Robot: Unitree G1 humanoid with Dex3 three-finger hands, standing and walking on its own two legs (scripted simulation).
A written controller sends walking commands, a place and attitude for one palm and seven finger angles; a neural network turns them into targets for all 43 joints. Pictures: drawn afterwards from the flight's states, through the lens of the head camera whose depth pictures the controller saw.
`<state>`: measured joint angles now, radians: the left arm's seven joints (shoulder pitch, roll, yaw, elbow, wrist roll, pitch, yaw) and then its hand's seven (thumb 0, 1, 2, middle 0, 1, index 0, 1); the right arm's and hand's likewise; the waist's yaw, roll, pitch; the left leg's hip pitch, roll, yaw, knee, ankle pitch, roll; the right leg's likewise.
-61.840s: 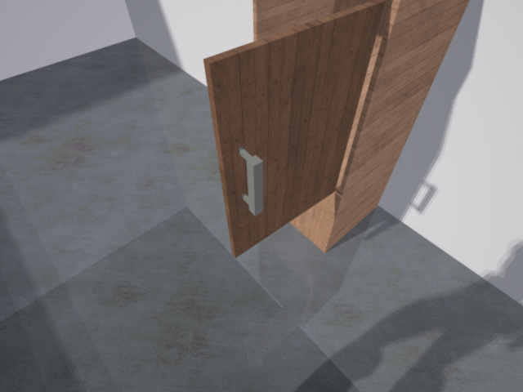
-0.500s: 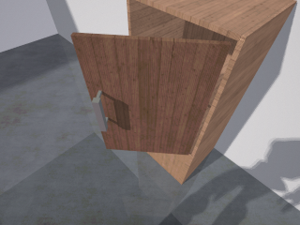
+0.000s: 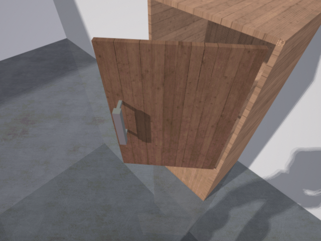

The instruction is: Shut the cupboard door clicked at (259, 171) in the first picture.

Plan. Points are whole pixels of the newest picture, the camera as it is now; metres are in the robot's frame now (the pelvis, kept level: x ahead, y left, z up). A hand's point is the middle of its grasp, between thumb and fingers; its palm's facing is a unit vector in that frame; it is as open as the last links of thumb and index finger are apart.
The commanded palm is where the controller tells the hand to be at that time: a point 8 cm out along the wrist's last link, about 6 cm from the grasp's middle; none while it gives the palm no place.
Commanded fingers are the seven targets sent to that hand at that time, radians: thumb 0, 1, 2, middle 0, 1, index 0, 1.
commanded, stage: look again from close up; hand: left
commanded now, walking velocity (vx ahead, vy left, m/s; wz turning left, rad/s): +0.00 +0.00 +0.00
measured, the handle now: (121, 123) +0.47 +0.16 -0.02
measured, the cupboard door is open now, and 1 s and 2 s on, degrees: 41 41 41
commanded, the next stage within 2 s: raise the hand and make a fist in 0.10 s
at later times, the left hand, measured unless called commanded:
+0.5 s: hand (92, 221) +0.17 +0.18 -0.03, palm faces +0.03 -1.00 -0.07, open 6.7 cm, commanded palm +0.11 +0.24 -0.06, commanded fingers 0.00 0.90 0.90 -0.47 -0.60 -0.47 -0.60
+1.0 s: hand (85, 228) +0.16 +0.19 -0.04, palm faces +0.00 -1.00 -0.02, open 4.3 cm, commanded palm +0.12 +0.24 -0.04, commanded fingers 0.00 0.90 0.90 -0.93 -1.10 -0.93 -1.10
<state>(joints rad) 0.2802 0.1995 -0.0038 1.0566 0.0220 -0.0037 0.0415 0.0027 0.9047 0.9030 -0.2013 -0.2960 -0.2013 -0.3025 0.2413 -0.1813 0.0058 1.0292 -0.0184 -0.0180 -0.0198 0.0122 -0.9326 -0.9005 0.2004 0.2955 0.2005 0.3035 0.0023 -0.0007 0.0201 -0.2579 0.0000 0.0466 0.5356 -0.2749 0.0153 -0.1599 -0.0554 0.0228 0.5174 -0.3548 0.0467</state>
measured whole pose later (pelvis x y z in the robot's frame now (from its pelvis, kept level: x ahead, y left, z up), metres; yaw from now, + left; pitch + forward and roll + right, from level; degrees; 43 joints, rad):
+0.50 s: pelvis -0.04 -0.03 -0.06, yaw +1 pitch +11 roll +1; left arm 0.33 0.22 0.24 0.26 -0.27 -0.58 -0.36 0.00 0.90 0.90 -0.31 -0.42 -0.31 -0.43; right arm 0.19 -0.23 -0.06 0.65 0.01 -0.31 -0.01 0.01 -0.90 -0.90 0.20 0.30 0.20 0.30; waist -0.02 -0.03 -0.15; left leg -0.79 0.02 0.00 1.01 -0.42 -0.03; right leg -0.73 -0.02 -0.02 1.07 -0.54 -0.01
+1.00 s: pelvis -0.06 -0.01 -0.09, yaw +1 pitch +14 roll -3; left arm 0.38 0.26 0.22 0.02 -0.32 -0.34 -0.34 0.02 0.90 0.90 -0.76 -0.91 -0.76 -0.91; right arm 0.28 -0.18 0.01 0.57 0.03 -0.26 -0.07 0.02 -0.90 -0.90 0.21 0.30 0.20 0.30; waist 0.00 0.04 -0.15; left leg -0.98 0.04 -0.04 1.19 -0.46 -0.01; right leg -0.87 0.00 -0.05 1.17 -0.55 0.00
